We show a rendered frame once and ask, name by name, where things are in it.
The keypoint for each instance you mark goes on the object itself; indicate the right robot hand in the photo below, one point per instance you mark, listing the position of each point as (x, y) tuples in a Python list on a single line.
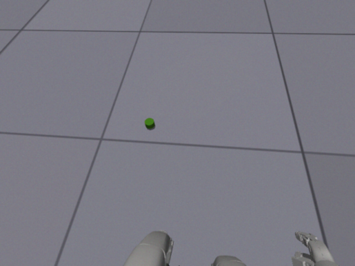
[(318, 251)]

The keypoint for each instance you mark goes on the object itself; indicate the tin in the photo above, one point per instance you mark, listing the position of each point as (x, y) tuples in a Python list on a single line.
[(149, 123)]

